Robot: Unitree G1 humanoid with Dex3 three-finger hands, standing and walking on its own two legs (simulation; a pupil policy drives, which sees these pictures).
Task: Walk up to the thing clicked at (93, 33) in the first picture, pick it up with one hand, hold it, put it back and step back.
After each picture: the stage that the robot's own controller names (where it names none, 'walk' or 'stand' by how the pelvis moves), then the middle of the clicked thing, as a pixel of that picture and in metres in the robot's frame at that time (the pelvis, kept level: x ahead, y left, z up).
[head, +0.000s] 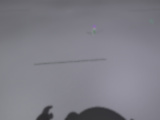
stand; (93, 30) +2.11 -0.05 -0.66
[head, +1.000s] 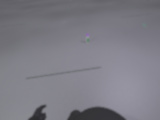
walk; (87, 38) +1.97 +0.22 -0.64
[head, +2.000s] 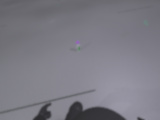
walk; (78, 46) +1.37 +0.36 -0.65
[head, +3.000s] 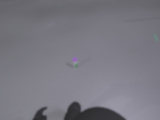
walk; (75, 63) +0.90 +0.30 -0.65
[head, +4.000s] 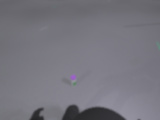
walk; (73, 81) +0.56 +0.21 -0.62
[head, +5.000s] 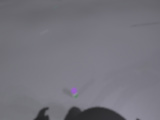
stand; (74, 93) +0.37 +0.20 -0.63
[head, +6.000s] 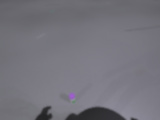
stand; (72, 98) +0.34 +0.20 -0.66
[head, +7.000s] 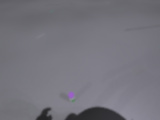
stand; (72, 97) +0.35 +0.21 -0.66
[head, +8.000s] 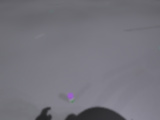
stand; (71, 98) +0.34 +0.21 -0.66
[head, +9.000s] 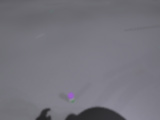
go down; (71, 98) +0.34 +0.21 -0.66
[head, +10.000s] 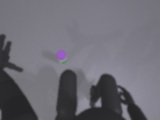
go down; (62, 58) +0.42 +0.22 -0.29
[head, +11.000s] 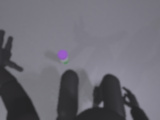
approach; (64, 58) +0.42 +0.23 -0.27
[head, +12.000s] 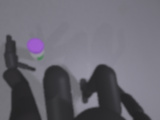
close in; (37, 52) +0.40 +0.28 -0.16
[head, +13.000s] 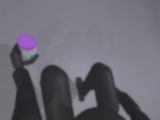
close; (29, 51) +0.41 +0.29 -0.16
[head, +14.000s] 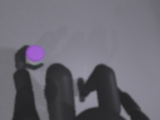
lift; (35, 58) +0.35 +0.28 -0.16
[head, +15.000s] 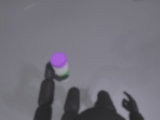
lift; (62, 70) +0.31 +0.19 +0.05
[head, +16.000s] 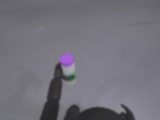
hold; (69, 71) +0.32 +0.15 +0.06
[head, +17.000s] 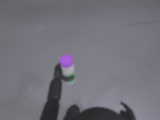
hold; (68, 71) +0.32 +0.16 +0.05
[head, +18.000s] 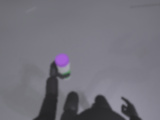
crouch; (64, 69) +0.34 +0.18 -0.01
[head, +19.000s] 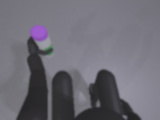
lower; (45, 45) +0.47 +0.26 -0.04
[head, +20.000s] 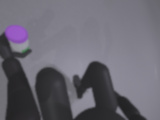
lower; (20, 45) +0.44 +0.30 -0.16
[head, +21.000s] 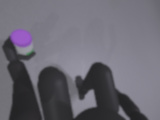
lower; (25, 48) +0.42 +0.29 -0.16
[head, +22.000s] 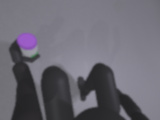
lower; (30, 50) +0.41 +0.29 -0.15
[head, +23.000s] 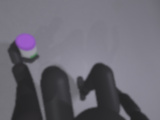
lower; (29, 51) +0.40 +0.29 -0.16
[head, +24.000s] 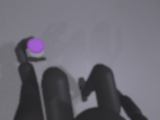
open; (37, 52) +0.41 +0.27 -0.17
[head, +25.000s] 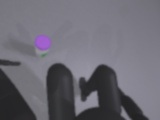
stand; (42, 49) +0.41 +0.26 -0.17
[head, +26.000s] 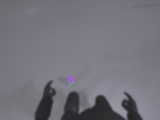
stand; (71, 82) +0.39 +0.19 -0.51
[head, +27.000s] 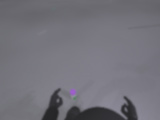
stand; (73, 95) +0.38 +0.18 -0.60
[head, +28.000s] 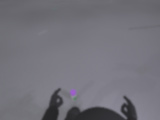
stand; (73, 95) +0.37 +0.18 -0.60
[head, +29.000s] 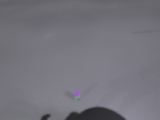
stand; (77, 96) +0.39 +0.16 -0.65
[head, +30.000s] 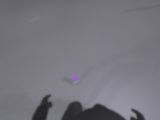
walk; (75, 81) +0.44 +0.15 -0.63
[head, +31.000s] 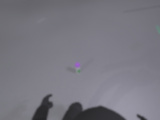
walk; (77, 68) +0.68 +0.19 -0.63
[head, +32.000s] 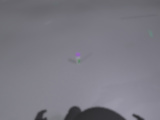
stand; (78, 58) +1.00 +0.24 -0.64
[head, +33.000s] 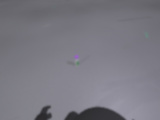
stand; (76, 61) +1.00 +0.24 -0.66
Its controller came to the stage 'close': yes
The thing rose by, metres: 0.69
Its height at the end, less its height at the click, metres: +0.00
